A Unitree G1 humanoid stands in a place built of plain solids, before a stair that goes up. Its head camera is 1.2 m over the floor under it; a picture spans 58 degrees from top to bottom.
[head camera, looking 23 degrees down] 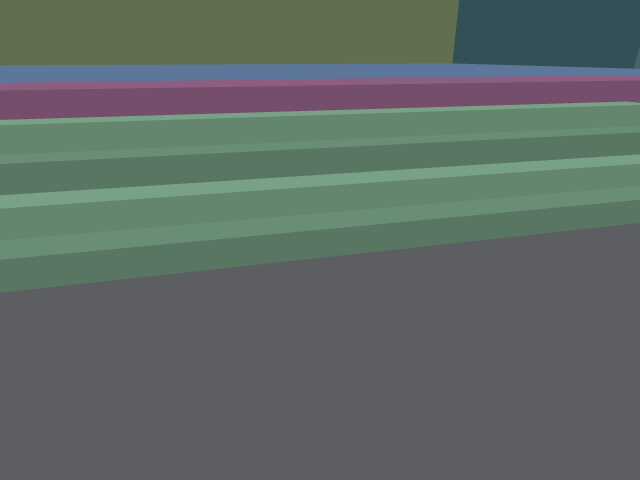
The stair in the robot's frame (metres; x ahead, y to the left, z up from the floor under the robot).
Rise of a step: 0.20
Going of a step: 0.30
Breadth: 5.76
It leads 14 degrees to the left of straight ahead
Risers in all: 5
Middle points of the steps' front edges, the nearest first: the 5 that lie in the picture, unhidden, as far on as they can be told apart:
2.68 -0.58 0.20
2.97 -0.51 0.39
3.26 -0.44 0.59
3.54 -0.36 0.78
3.83 -0.29 0.98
